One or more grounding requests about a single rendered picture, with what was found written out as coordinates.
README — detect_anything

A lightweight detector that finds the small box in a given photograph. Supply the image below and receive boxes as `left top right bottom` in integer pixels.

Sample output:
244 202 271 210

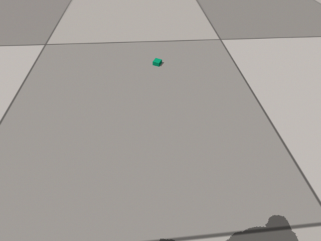
153 58 162 67

